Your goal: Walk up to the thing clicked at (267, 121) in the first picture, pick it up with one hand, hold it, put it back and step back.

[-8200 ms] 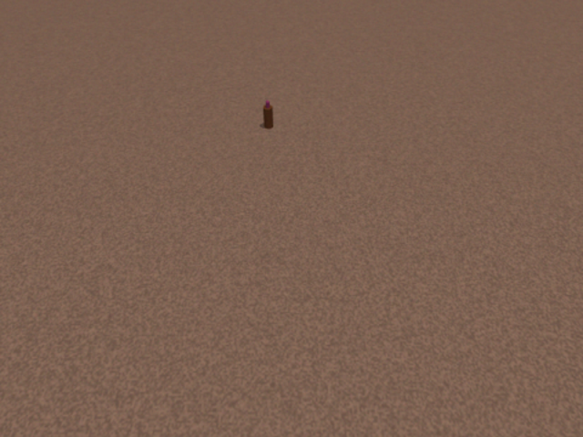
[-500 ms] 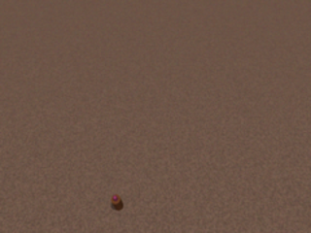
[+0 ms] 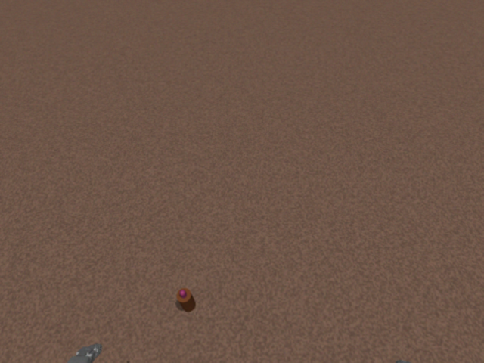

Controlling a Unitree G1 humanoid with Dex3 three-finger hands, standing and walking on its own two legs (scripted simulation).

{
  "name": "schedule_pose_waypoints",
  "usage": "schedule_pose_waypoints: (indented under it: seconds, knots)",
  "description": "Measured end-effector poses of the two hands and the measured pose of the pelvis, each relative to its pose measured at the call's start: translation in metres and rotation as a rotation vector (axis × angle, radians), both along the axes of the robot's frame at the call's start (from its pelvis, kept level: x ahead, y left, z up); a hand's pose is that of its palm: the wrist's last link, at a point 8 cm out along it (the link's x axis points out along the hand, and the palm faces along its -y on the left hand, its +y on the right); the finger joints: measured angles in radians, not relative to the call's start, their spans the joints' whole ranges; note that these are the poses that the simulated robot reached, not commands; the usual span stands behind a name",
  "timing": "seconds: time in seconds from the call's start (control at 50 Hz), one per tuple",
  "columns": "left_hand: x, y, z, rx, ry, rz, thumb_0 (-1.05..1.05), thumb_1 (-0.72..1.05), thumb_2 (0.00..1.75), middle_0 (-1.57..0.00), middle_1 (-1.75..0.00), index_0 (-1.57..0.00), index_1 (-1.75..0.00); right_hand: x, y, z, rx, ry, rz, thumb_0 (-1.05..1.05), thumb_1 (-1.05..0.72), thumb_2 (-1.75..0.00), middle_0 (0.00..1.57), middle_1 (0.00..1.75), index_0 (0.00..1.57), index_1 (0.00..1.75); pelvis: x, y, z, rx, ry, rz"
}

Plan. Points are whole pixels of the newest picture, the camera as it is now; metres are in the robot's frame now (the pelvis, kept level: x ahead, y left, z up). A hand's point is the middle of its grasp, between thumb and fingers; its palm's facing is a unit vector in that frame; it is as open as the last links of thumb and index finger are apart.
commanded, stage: go down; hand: left
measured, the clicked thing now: (185, 298) +0.42 +0.23 -0.69
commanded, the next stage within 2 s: none
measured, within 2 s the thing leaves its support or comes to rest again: neither
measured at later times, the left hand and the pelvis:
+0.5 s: hand (105, 362) +0.15 +0.28 -0.18, palm faces +0.03 -0.94 -0.33, open 16.5 cm; pelvis +0.00 +0.02 -0.04, yaw +0 degrees
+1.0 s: hand out of the picture +0.14 +0.29 -0.19, palm faces +0.07 -0.94 -0.34, open 17.0 cm; pelvis -0.01 +0.03 -0.09, yaw +1 degrees
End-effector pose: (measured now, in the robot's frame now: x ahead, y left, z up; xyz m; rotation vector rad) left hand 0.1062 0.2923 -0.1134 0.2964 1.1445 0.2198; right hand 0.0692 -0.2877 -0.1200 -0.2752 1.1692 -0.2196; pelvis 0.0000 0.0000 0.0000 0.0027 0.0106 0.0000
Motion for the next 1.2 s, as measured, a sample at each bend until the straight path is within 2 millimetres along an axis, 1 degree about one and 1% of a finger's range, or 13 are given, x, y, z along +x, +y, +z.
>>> schedule_pose_waypoints:
  seconds: [0.1, 0.16, 0.24, 0.32, 0.42, 0.52, 0.64, 0.76, 0.86, 1.0, 1.1, 1.14, 1.2]
  knots:
    - [0.033, 0.005, -0.006, -0.005, -0.047, -0.021, 0.01, 0.61, 0.6, -0.09, -0.15, -0.1, -0.15, 0.003, 0.018, -0.004, 0.027, -0.05, 0.002, 0.0, -0.95, -0.91, 0.2, 0.29, 0.2, 0.3, -0.008, 0.0, -0.008, 0.002, 0.066, 0.003]
    - [0.041, 0.01, -0.006, 0.009, -0.066, -0.03, 0.01, 0.43, 0.46, -0.07, -0.12, -0.08, -0.12, 0.003, 0.028, -0.005, 0.043, -0.076, -0.013, 0.0, -0.95, -0.91, 0.2, 0.3, 0.2, 0.3, -0.007, 0.002, -0.011, 0.001, 0.083, -0.002]
    - [0.041, 0.017, -0.005, 0.022, -0.048, -0.026, 0.01, 0.2, 0.3, -0.07, -0.09, -0.07, -0.09, 0.007, 0.038, -0.005, 0.053, -0.113, -0.022, 0.01, -0.93, -0.9, 0.2, 0.3, 0.2, 0.3, -0.004, 0.008, -0.014, -0.003, 0.097, -0.003]
    - [0.038, 0.023, -0.01, 0.02, -0.035, -0.015, 0.01, -0.01, 0.2, -0.07, -0.07, -0.08, -0.08, 0.018, 0.044, -0.005, 0.046, -0.161, -0.007, 0.01, -0.9, -0.89, 0.2, 0.3, 0.2, 0.3, -0.003, 0.013, -0.02, -0.007, 0.116, -0.003]
    - [0.036, 0.026, -0.02, 0.004, -0.058, -0.015, 0.01, -0.23, 0.14, -0.09, -0.08, -0.08, -0.09, 0.036, 0.048, -0.007, 0.024, -0.221, 0.023, 0.01, -0.86, -0.89, 0.2, 0.3, 0.2, 0.3, -0.001, 0.02, -0.031, -0.015, 0.148, 0.0]
    - [0.036, 0.028, -0.028, -0.006, -0.09, -0.021, 0.0, -0.38, 0.1, -0.1, -0.08, -0.09, -0.1, 0.054, 0.053, -0.01, 0.004, -0.276, 0.048, 0.01, -0.83, -0.88, 0.2, 0.3, 0.2, 0.3, 0.0, 0.026, -0.043, -0.024, 0.178, 0.003]
    - [0.034, 0.032, -0.033, -0.005, -0.103, -0.025, 0.0, -0.47, 0.08, -0.1, -0.08, -0.09, -0.1, 0.072, 0.062, -0.013, -0.005, -0.333, 0.072, 0.01, -0.81, -0.87, 0.2, 0.3, 0.2, 0.3, 0.002, 0.03, -0.055, -0.037, 0.208, 0.009]
    - [0.03, 0.035, -0.036, -0.001, -0.11, -0.024, 0.0, -0.5, 0.08, -0.1, -0.08, -0.09, -0.1, 0.083, 0.072, -0.019, -0.003, -0.378, 0.091, 0.01, -0.8, -0.87, 0.2, 0.3, 0.2, 0.3, 0.002, 0.033, -0.067, -0.047, 0.236, 0.013]
    - [0.026, 0.036, -0.04, 0.001, -0.114, -0.019, 0.0, -0.5, 0.08, -0.1, -0.08, -0.09, -0.1, 0.085, 0.077, -0.026, -0.001, -0.402, 0.102, 0.01, -0.8, -0.87, 0.2, 0.3, 0.2, 0.3, -0.001, 0.032, -0.076, -0.052, 0.256, 0.016]
    - [0.022, 0.039, -0.046, 0.008, -0.134, -0.001, 0.0, -0.48, 0.09, -0.1, -0.09, -0.09, -0.11, 0.08, 0.077, -0.036, -0.008, -0.415, 0.107, 0.01, -0.8, -0.87, 0.2, 0.3, 0.2, 0.3, -0.008, 0.029, -0.087, -0.056, 0.274, 0.021]
    - [0.031, 0.053, -0.067, 0.0, -0.19, 0.028, 0.0, -0.47, 0.09, -0.09, -0.08, -0.09, -0.1, 0.074, 0.071, -0.052, -0.027, -0.415, 0.136, 0.01, -0.82, -0.88, 0.2, 0.3, 0.2, 0.3, -0.019, 0.026, -0.104, -0.056, 0.309, 0.022]
    - [0.041, 0.06, -0.08, -0.017, -0.233, 0.028, 0.0, -0.48, 0.08, -0.09, -0.08, -0.09, -0.09, 0.07, 0.067, -0.063, -0.037, -0.407, 0.151, 0.01, -0.83, -0.88, 0.2, 0.3, 0.2, 0.3, -0.025, 0.024, -0.115, -0.055, 0.334, 0.021]
    - [0.061, 0.07, -0.1, -0.042, -0.322, -0.003, 0.0, -0.49, 0.07, -0.09, -0.08, -0.1, -0.09, 0.063, 0.058, -0.084, -0.055, -0.387, 0.171, 0.01, -0.86, -0.88, 0.2, 0.3, 0.2, 0.3, -0.033, 0.023, -0.137, -0.051, 0.381, 0.018]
